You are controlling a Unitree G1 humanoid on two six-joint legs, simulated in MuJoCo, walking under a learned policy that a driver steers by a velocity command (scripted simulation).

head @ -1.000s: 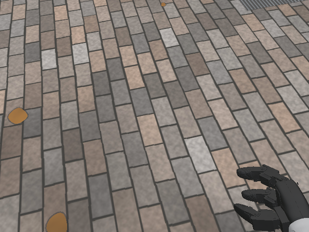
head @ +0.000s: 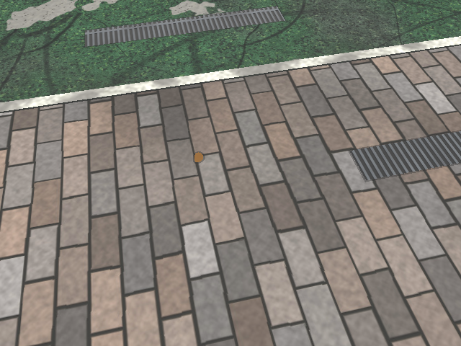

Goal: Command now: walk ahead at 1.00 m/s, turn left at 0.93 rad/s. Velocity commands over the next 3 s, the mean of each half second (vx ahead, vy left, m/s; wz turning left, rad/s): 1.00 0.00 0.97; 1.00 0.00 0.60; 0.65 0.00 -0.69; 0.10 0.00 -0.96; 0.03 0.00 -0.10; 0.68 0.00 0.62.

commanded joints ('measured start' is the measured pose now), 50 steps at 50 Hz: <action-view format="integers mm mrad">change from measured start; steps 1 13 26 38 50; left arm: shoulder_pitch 9 -247 177 208 44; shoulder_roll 158 153 130 312 102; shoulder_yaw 20 8 54 92 32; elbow -119 -252 -4 30 -46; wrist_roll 30 -19 -23 -8 -39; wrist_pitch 3 21 -17 32 82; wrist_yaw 2 -15 -9 32 -46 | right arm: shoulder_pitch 66 121 -165 4 65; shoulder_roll -142 -181 -13 -109 -43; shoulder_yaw -35 -60 38 13 13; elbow -45 -61 -241 -183 -29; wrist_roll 6 20 -22 -13 -7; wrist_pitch -41 -76 1 -15 -134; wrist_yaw -25 -15 58 50 -6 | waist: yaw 61 -30 34 -182 39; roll -103 50 -82 -135 -17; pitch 2 -51 -15 -148 75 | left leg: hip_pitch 220 283 -390 264 192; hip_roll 314 203 295 71 312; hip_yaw -639 -509 -156 70 -132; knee -490 -361 614 44 -593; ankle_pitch -39 589 69 64 318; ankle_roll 156 -11 -123 36 -69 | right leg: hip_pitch -381 -39 212 310 -379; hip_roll -70 37 -243 -240 -100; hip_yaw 50 -18 50 -307 16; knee -107 -955 -1289 -735 -334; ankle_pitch -1 396 191 1474 228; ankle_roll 22 11 -82 -36 -58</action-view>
